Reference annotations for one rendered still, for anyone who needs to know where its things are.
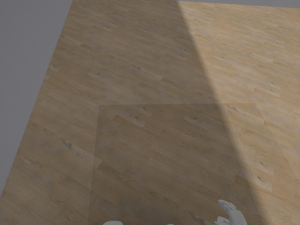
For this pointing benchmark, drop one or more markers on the robot right hand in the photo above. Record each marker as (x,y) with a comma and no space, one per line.
(235,216)

